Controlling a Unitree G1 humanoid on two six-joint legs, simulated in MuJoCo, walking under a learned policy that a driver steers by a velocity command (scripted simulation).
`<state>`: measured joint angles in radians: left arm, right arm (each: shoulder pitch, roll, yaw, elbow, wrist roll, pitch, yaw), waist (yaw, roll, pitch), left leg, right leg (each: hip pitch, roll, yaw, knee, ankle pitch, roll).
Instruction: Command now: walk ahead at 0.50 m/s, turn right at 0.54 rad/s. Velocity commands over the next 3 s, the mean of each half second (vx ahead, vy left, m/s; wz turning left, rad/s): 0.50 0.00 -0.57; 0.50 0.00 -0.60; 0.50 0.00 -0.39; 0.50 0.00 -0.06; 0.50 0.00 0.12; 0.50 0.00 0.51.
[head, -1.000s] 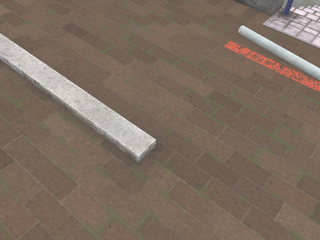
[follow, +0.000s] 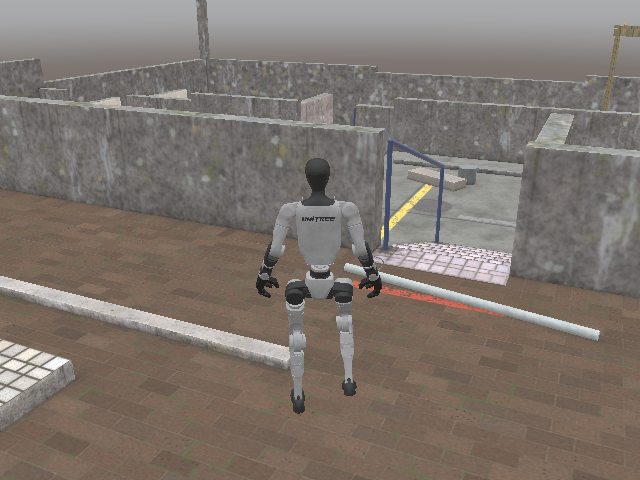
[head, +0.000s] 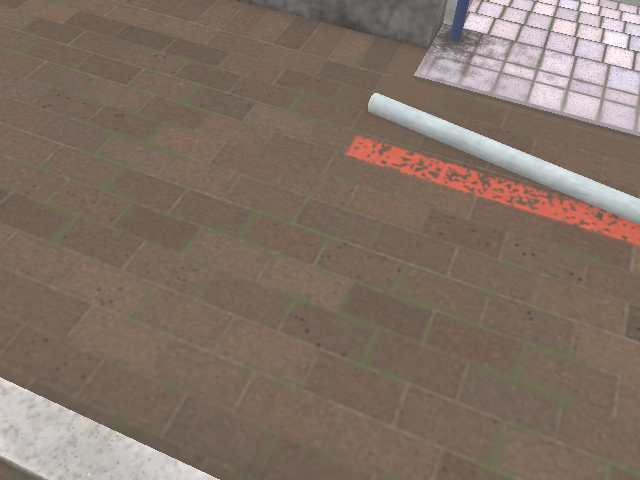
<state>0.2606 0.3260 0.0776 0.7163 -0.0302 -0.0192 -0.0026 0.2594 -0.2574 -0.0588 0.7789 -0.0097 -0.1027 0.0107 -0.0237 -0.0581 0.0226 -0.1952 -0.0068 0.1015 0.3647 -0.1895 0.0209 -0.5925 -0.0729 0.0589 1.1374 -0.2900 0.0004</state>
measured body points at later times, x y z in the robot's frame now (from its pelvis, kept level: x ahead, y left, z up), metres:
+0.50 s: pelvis +0.25 -0.10 +0.00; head +0.29 -0.12 +0.45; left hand +0.43 +0.14 -0.10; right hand +0.33 -0.41 -0.10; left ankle +0.32 +0.08 -0.66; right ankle +0.26 -0.16 -0.74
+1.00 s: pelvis +0.53 -0.15 +0.00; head +0.55 -0.16 +0.45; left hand +0.79 +0.02 -0.11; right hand +0.47 -0.44 -0.11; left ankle +0.61 -0.07 -0.74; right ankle +0.43 -0.24 -0.66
